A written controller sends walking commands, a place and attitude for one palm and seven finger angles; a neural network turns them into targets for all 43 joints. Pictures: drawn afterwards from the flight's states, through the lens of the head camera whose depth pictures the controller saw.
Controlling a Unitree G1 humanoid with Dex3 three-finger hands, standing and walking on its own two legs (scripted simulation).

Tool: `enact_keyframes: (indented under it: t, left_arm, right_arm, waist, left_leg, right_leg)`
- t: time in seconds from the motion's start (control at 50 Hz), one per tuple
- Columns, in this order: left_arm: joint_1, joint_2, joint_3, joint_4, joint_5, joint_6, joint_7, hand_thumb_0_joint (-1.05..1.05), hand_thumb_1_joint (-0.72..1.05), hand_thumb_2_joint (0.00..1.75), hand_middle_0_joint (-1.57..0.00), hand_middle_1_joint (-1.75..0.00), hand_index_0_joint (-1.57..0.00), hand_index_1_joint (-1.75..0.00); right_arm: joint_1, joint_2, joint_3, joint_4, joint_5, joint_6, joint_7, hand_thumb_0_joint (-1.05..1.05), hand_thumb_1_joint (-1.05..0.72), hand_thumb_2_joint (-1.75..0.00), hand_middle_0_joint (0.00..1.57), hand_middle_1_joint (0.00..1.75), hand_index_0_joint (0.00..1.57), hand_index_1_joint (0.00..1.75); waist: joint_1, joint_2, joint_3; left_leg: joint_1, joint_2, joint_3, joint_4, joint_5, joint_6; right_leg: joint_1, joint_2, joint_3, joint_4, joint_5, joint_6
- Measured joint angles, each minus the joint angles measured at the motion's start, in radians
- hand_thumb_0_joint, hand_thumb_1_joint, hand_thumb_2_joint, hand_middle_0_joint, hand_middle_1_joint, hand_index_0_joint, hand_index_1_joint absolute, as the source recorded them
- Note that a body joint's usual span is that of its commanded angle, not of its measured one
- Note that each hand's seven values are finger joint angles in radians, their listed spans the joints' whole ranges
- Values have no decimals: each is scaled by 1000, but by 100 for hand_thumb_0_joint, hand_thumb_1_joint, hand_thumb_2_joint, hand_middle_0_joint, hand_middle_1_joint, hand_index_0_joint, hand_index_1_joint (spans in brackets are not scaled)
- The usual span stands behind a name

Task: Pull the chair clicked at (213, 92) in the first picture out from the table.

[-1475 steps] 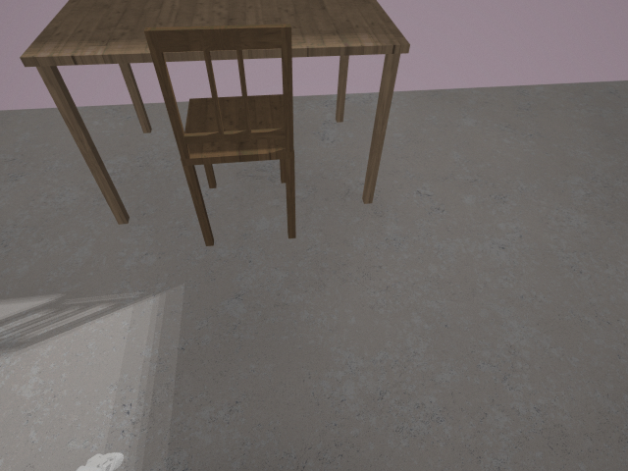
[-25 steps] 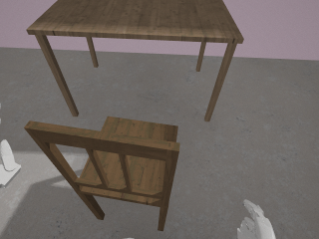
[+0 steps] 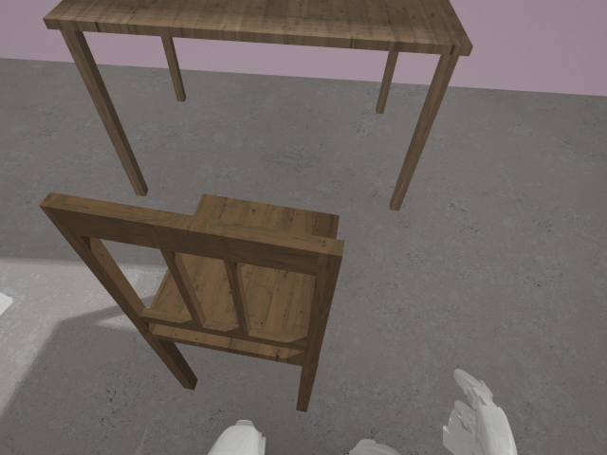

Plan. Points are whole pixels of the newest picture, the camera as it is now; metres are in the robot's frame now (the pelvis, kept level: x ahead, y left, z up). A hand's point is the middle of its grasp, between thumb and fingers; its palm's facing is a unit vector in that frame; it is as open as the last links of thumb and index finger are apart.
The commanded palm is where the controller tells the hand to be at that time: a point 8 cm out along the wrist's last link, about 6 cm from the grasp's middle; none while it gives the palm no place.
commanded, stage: step back with the hand held close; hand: left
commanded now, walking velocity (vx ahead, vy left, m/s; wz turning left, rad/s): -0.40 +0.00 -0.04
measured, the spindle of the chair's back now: (186, 289) +0.36 +0.21 -0.07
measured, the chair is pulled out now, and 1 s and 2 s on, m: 0.63 0.63 0.63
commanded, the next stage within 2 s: stop stepping back and stand still in 0.46 s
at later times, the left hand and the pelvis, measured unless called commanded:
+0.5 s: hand out of the picture +0.17 +0.25 +0.20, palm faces +0.30 -0.79 -0.54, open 7.4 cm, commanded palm +0.10 +0.29 +0.20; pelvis -0.06 +0.00 +0.02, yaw -4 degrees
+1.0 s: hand out of the picture +0.10 +0.25 +0.19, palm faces +0.39 -0.81 -0.43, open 7.4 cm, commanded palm +0.05 +0.29 +0.20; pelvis -0.11 +0.00 +0.02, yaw -3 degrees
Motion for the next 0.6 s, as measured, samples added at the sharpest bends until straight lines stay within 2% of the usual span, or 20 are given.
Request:
enact_keyframes:
  t: [0.06,0.12,0.16,0.2,0.24,0.3,0.36,0.44,0.5,0.52,0.56,0.6]
  left_arm:
    - [-1,-20,-13,-4,2,-10,-1,1,89,89,-22,-30,-21,-31]
    - [-4,-45,-41,-12,3,-9,4,1,89,89,-22,-30,-21,-31]
    - [0,-47,-47,-20,1,-8,3,1,88,89,-22,-30,-22,-31]
    - [-3,-35,-37,-28,5,-16,3,1,88,89,-22,-30,-22,-31]
    - [-8,-19,-13,-16,5,-28,2,1,88,89,-22,-30,-22,-31]
    - [-19,-23,-6,-3,-10,-26,-3,1,88,89,-22,-30,-21,-31]
    - [-8,-34,-18,-24,-20,-32,-13,2,89,89,-21,-30,-21,-31]
    - [23,2,-13,-44,-19,-56,-35,2,89,90,-21,-30,-21,-31]
    - [16,10,-16,-20,-14,-71,-55,1,89,89,-21,-30,-21,-31]
    - [22,13,-19,-18,-17,-70,-58,1,89,89,-22,-30,-21,-31]
    - [47,9,-30,-21,-23,-68,-57,1,89,89,-22,-30,-21,-31]
    - [71,-3,-41,-22,-21,-59,-48,1,88,89,-22,-30,-22,-31]
  right_arm:
    - [3,-1,-5,15,-7,-2,8,1,-91,-90,20,30,20,30]
    - [-2,-13,-11,47,-17,11,22,1,-91,-90,20,30,20,30]
    - [0,-20,-12,57,-18,23,23,1,-91,-90,20,30,20,30]
    - [1,-20,-14,53,-17,21,16,1,-91,-90,20,30,20,30]
    - [-9,-3,-16,51,-18,13,10,1,-91,-90,20,30,20,30]
    - [-9,22,-18,43,-25,-19,17,1,-91,-90,20,30,20,30]
    - [-11,37,-11,42,-27,-42,37,1,-91,-90,20,30,20,30]
    - [-25,44,7,39,-34,-58,45,1,-90,-90,20,30,20,30]
    - [-56,30,9,48,-30,-47,42,1,-90,-90,21,30,20,30]
    - [-56,28,7,48,-25,-40,42,1,-90,-90,21,30,20,30]
    - [-45,20,0,50,-17,-24,39,1,-90,-90,21,30,20,30]
    - [-25,7,-8,54,-14,-4,31,1,-90,-90,21,30,20,30]
  waist:
    - [5,-5,-10]
    - [8,-24,-12]
    - [4,-36,-21]
    - [-2,-46,-19]
    - [4,-57,-6]
    - [-1,-33,-3]
    - [13,-16,-4]
    - [21,-10,-9]
    - [19,39,19]
    - [18,38,21]
    - [17,17,9]
    - [4,-1,-17]
  left_leg:
    - [-24,-9,-2,49,-150,4]
    - [-12,-41,3,110,-192,2]
    - [49,-49,11,55,-181,5]
    - [83,-48,14,-39,-48,18]
    - [81,-40,24,-41,-15,22]
    - [83,-11,9,-82,1,20]
    - [91,20,15,-142,43,13]
    - [51,39,29,-136,64,-2]
    - [19,76,6,-113,73,-13]
    - [11,70,-1,-103,55,-16]
    - [9,28,-10,-32,-38,-19]
    - [43,-12,-7,-1,-83,-15]
  right_leg:
    - [-12,-6,0,8,-21,-4]
    - [-6,-26,13,-11,-8,1]
    - [0,-36,19,-26,1,10]
    - [-6,-41,17,-28,6,15]
    - [-27,-23,36,57,-112,7]
    - [-21,22,33,199,-245,-2]
    - [66,27,6,89,-225,-12]
    - [214,2,-10,-179,-73,-19]
    - [216,36,-30,-221,-44,14]
    - [199,36,-27,-200,-44,14]
    - [163,18,-7,-148,-58,12]
    - [140,-2,7,-117,-69,15]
